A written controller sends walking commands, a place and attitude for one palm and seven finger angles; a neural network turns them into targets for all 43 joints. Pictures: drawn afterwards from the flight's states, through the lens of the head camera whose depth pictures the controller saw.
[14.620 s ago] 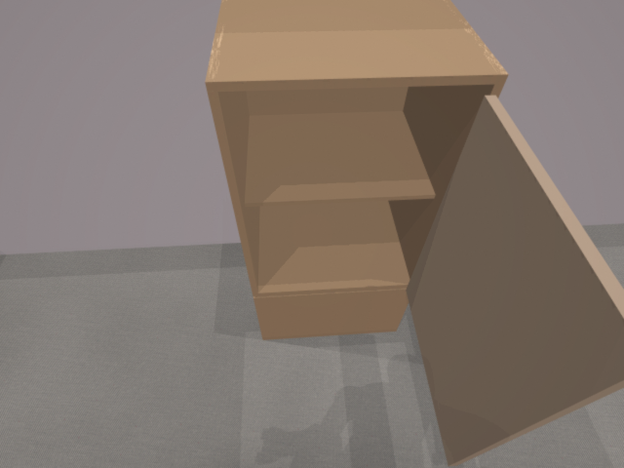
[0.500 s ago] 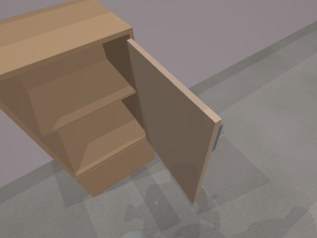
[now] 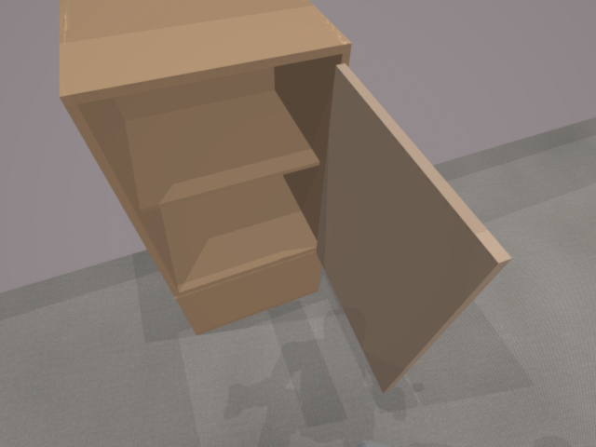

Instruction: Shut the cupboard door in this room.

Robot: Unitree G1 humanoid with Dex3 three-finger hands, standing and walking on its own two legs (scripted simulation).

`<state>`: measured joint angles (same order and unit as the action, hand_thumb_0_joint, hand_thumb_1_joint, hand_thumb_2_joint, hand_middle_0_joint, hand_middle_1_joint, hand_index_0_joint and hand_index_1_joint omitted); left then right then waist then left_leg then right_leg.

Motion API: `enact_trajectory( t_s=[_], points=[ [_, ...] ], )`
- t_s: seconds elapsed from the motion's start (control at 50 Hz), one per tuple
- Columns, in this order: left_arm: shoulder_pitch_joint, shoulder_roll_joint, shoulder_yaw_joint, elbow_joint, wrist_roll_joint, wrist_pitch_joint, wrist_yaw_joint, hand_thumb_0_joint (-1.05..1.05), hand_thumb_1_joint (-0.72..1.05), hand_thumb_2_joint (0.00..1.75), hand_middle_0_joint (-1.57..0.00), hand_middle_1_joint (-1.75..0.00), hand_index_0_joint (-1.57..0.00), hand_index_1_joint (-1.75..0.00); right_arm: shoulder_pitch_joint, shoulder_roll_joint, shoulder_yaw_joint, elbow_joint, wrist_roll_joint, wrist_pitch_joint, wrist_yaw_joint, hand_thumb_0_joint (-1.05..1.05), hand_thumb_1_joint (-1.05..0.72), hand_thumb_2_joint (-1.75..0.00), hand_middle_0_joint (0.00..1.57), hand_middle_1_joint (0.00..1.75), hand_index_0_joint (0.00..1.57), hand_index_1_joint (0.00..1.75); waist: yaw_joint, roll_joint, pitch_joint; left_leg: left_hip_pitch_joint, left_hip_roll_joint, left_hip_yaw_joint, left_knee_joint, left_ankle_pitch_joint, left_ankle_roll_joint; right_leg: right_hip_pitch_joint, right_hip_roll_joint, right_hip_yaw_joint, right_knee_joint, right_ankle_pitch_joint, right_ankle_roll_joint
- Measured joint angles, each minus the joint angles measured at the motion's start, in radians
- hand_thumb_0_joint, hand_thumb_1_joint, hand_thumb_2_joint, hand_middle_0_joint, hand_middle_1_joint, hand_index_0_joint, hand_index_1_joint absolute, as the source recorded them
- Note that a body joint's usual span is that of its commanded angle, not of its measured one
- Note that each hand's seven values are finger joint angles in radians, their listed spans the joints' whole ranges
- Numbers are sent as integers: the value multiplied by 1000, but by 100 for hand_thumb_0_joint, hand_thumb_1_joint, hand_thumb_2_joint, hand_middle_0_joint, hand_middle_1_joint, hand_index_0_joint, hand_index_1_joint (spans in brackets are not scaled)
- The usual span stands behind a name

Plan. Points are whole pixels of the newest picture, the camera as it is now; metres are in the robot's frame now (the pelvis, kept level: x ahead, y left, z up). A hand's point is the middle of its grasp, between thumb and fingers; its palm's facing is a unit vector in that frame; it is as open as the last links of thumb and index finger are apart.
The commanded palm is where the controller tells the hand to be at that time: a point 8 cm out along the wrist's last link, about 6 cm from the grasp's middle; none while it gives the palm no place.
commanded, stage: turn or walk to find it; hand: left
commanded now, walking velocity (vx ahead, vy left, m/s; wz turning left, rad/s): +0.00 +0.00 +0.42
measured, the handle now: (454, 288) +0.36 -0.21 -0.02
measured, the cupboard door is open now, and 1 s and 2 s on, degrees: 89 89 89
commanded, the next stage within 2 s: stand and wait in 0.60 s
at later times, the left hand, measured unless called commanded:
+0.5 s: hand out of the picture -0.02 +0.20 -0.18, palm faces +0.27 -0.93 -0.24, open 7.4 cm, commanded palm none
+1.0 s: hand out of the picture -0.04 +0.16 -0.16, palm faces +0.36 -0.90 -0.25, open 7.4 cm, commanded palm none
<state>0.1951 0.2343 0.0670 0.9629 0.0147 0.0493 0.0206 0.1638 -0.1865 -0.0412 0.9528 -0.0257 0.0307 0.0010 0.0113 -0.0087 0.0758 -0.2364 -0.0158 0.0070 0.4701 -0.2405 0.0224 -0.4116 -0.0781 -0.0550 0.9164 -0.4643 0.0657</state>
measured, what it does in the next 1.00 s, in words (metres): steps on the spot, turning left: right foot, then left foot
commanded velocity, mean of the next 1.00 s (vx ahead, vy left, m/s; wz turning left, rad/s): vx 0.00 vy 0.00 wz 0.29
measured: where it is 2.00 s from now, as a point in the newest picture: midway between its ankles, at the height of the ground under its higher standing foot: outside the picture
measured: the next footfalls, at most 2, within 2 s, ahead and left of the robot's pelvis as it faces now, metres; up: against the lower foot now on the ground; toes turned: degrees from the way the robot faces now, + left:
right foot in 0.12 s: +0.04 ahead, -0.13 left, +0.00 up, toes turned -1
left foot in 0.50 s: -0.03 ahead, +0.12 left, +0.00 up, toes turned +18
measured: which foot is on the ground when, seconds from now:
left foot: down 0.00-0.12, up 0.14-0.48, down 0.50-0.86, up 0.88-1.00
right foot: up 0.00-0.10, down 0.12-0.50, up 0.52-0.82, down 0.84-1.00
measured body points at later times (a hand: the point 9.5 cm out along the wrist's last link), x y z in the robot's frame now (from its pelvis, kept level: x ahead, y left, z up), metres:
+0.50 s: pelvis -0.02 -0.01 -0.01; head +0.02 +0.01 +0.44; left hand -0.04 +0.25 -0.16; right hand +0.13 -0.24 -0.15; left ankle -0.06 +0.11 -0.74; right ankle +0.00 -0.13 -0.74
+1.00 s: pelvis -0.02 -0.03 +0.00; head +0.01 -0.05 +0.45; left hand -0.06 +0.21 -0.14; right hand +0.11 -0.23 -0.16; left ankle -0.10 +0.09 -0.70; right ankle +0.01 -0.12 -0.74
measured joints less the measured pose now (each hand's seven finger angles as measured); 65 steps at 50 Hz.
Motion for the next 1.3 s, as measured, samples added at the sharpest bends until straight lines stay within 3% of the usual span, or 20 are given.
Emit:
enact_trajectory(
  t_s=[0.1,0.14,0.2,0.24,0.28,0.34,0.44,0.5,0.56,0.62,0.66,0.76,0.82,0.84,0.9,0.98,1.08,1.18,1.24,1.3],
  points=[
    [-25,-10,-10,-24,-4,-18,0,0,91,90,-20,-29,-19,-30,14,-8,-9,7,0,11,5,1,-90,-90,20,30,21,30,-15,27,-5,-27,-7,-43,32,-5,-23,100,24,-1,-256,97,-2],
    [-28,-18,-14,-30,1,-36,2,0,91,90,-20,-30,-19,-30,21,-16,-16,9,7,15,8,1,-90,-90,20,30,21,30,-15,41,-7,-60,-9,-58,93,-28,-33,140,30,-16,-349,171,-47],
    [-25,-43,-23,-39,7,-49,4,0,91,90,-20,-30,-20,-30,22,-37,-31,14,6,35,9,1,-91,-90,20,30,21,30,-21,62,-2,-157,-22,-62,380,-212,-42,150,18,-56,-338,154,-85],
    [-18,-56,-24,-42,8,-48,7,0,91,90,-20,-30,-20,-30,19,-47,-39,16,6,42,12,1,-91,-90,20,30,20,30,-22,62,4,-205,-14,-42,549,-224,-53,167,6,-72,-357,159,-86],
    [-11,-62,-26,-41,12,-46,6,0,91,90,-20,-30,-20,-30,16,-52,-41,15,6,44,16,1,-91,-90,20,30,20,30,-25,54,11,-216,3,-22,609,-214,-65,181,-7,-87,-376,168,-84],
    [-3,-61,-28,-36,16,-45,3,0,91,90,-20,-30,-20,-30,10,-50,-38,16,9,44,21,1,-91,-90,20,30,20,30,-22,30,20,-184,28,6,543,-219,-79,192,-29,-107,-391,177,-79],
    [13,-42,-24,-26,19,-43,-4,0,90,90,-21,-30,-20,-30,-16,-44,-25,11,14,36,22,1,-91,-90,19,30,20,30,-1,-8,34,-86,42,42,304,-215,-80,175,-61,-138,-369,172,-62],
    [31,-23,-16,-14,9,-32,-7,0,90,90,-21,-30,-20,-30,-18,-47,-18,-7,13,15,23,1,-91,-90,20,30,20,30,-1,-13,24,2,47,59,76,-58,-60,140,-78,-164,-295,138,-38],
    [24,12,-2,5,5,2,-4,0,91,90,-21,-30,-20,-30,-28,-25,-14,-15,6,1,17,1,-91,-90,20,30,20,30,10,-51,31,-16,23,60,102,-61,-19,50,-69,-81,-83,-27,-9],
    [9,22,4,20,4,16,-4,1,91,90,-20,-30,-20,-30,-19,-17,-8,-17,2,-4,5,1,-91,-90,20,30,20,30,6,-34,22,-10,21,34,65,-47,-10,-16,-31,-32,72,-22,0],
    [5,22,4,17,2,11,-6,1,91,90,-20,-30,-19,-30,-14,-15,-4,-12,1,-3,1,1,-91,-90,20,30,20,30,6,-19,15,-1,21,18,32,-24,-10,-27,-16,-19,81,-3,5],
    [-3,10,-8,12,-1,-5,-5,1,91,90,-20,-29,-19,-30,-6,-8,3,6,-1,1,-1,1,-90,-90,20,30,21,30,3,9,-1,12,18,-2,-3,0,-18,32,6,-11,-91,20,-1],
    [1,-2,-19,18,-2,-20,-5,0,91,90,-20,-29,-19,-30,-1,-3,7,21,2,3,-1,1,-90,-90,20,30,21,30,1,16,-13,5,11,-2,17,-10,-33,115,17,-16,-277,116,-10],
    [5,-5,-23,21,-1,-29,-5,0,91,90,-20,-29,-19,-30,2,-1,7,27,6,2,0,1,-90,-90,20,30,21,30,3,15,-18,-4,8,0,37,-21,-39,143,18,-15,-343,163,-33],
    [13,-42,-37,39,5,-42,-3,0,91,90,-20,-29,-19,-30,8,-10,4,46,11,16,-1,1,-91,-90,20,30,21,30,-6,54,-22,-35,18,-23,139,-144,-39,158,35,-37,-355,171,-93],
    [22,-73,-40,48,8,-41,-2,0,91,90,-20,-30,-20,-30,22,-11,0,67,12,21,0,1,-91,-90,20,30,20,30,-4,44,-21,-74,16,-15,304,-221,-36,185,29,-46,-414,194,-102],
    [8,-73,-29,48,10,-42,0,0,92,90,-21,-30,-20,-30,40,-8,-3,81,18,19,0,1,-91,-90,20,30,20,30,-7,15,2,-47,25,12,253,-219,-51,194,10,-81,-435,205,-98],
    [2,-47,-15,40,-1,-27,-3,0,92,90,-21,-30,-20,-30,62,-14,-5,79,8,5,0,1,-91,-90,20,30,20,30,-13,0,3,21,31,14,26,-32,-34,136,-10,-125,-321,147,-76],
    [-4,-17,-5,41,1,-4,-5,0,91,90,-20,-30,-20,-30,64,3,-3,71,1,1,-4,1,-91,-90,20,30,20,30,-11,-39,1,6,6,17,37,-46,-30,58,-11,-52,-138,20,-54],
    [-18,-11,-2,41,-1,2,-9,1,91,90,-20,-30,-20,-30,68,3,0,62,-2,-3,-11,1,-91,-90,20,30,20,30,-20,-24,-5,7,2,-9,0,-23,-33,14,9,-10,-22,-3,-42]
  ],
)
